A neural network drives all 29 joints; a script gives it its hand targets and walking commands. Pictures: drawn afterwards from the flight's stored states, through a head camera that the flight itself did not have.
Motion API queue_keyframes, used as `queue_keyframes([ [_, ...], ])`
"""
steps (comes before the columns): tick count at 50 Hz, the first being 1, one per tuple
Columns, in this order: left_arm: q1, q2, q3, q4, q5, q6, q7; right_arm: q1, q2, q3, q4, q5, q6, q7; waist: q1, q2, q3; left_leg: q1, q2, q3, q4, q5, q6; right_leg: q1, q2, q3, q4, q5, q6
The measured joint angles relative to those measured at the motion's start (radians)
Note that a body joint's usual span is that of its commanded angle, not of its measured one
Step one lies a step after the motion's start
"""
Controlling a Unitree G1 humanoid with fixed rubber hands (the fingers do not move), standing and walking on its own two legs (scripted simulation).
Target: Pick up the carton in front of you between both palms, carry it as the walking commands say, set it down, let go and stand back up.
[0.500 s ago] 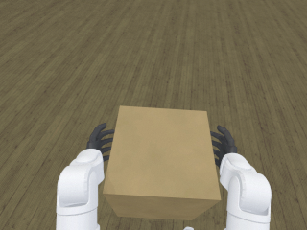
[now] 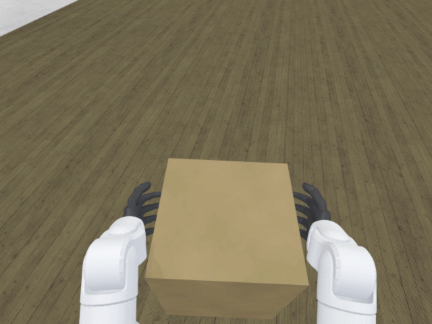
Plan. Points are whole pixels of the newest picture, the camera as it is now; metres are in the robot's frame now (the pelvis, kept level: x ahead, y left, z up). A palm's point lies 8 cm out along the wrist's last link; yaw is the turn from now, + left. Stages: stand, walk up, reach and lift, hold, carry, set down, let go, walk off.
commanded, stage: carry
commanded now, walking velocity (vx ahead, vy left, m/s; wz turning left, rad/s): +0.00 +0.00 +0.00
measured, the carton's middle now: (223, 244) +0.28 +0.00 +0.01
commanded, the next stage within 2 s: none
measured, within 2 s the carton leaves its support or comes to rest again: neither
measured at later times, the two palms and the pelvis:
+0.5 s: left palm (129, 227) +0.28 +0.17 +0.06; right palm (299, 228) +0.29 -0.13 +0.06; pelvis +0.02 +0.01 -0.01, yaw +1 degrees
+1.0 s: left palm (130, 244) +0.26 +0.17 +0.03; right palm (297, 245) +0.27 -0.13 +0.04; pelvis -0.03 +0.02 +0.00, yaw +1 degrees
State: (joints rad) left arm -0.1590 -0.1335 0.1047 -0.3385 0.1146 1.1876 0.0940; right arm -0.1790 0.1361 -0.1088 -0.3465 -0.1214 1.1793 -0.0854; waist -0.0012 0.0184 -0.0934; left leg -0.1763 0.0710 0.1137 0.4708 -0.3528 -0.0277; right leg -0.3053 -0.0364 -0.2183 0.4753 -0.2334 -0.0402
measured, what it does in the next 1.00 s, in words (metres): stands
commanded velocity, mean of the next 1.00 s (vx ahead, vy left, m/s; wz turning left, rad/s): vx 0.00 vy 0.00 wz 0.00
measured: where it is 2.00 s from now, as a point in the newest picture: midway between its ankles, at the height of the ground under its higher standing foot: outside the picture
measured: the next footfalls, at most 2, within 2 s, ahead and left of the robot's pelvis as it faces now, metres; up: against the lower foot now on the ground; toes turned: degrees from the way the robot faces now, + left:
none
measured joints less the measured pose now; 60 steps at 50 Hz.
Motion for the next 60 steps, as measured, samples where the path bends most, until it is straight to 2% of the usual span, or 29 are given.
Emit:
queue_keyframes([
  [9,-0.017,-0.002,0.015,0.061,0.015,0.038,-0.001,-0.017,0.003,-0.015,0.076,-0.011,0.023,0.006,0.006,-0.016,-0.049,0.017,-0.012,0.025,0.033,-0.018,0.002,0.0,-0.024,0.026,0.072,-0.046,0.032],
  [18,-0.021,-0.002,0.014,0.082,0.018,0.008,-0.003,-0.014,0.002,-0.016,0.091,-0.016,-0.007,0.011,0.005,-0.012,-0.027,0.014,-0.014,0.042,0.04,-0.036,0.01,-0.001,-0.031,0.036,0.075,-0.064,0.036],
  [33,0.014,0.002,-0.001,0.247,0.065,-0.178,-0.033,0.021,-0.003,-0.008,0.254,-0.062,-0.192,0.043,-0.002,-0.009,-0.014,0.007,-0.011,0.05,0.05,-0.037,0.024,-0.005,-0.034,0.034,0.077,-0.046,0.031],
  [40,-0.017,-0.002,0.026,0.403,0.106,-0.3,-0.053,-0.011,0.002,-0.038,0.409,-0.106,-0.313,0.064,0.0,-0.011,-0.019,0.003,-0.014,0.053,0.039,-0.012,0.028,-0.004,-0.034,0.035,0.053,-0.013,0.028],
  [48,-0.1,-0.017,0.1,0.589,0.157,-0.459,-0.069,-0.095,0.019,-0.116,0.593,-0.16,-0.472,0.081,0.001,-0.015,0.0,-0.016,-0.018,0.057,0.032,0.016,0.035,-0.016,-0.037,0.038,0.031,0.025,0.026],
  [53,-0.111,-0.02,0.11,0.585,0.153,-0.497,-0.068,-0.106,0.022,-0.126,0.59,-0.156,-0.51,0.081,0.0,-0.015,0.012,-0.032,-0.02,0.057,0.038,0.024,0.038,-0.028,-0.039,0.038,0.027,0.038,0.026],
  [60,-0.083,-0.014,0.082,0.528,0.132,-0.458,-0.06,-0.077,0.015,-0.096,0.534,-0.132,-0.471,0.072,0.0,-0.014,0.008,-0.042,-0.019,0.058,0.051,0.021,0.041,-0.035,-0.041,0.039,0.031,0.041,0.028],
])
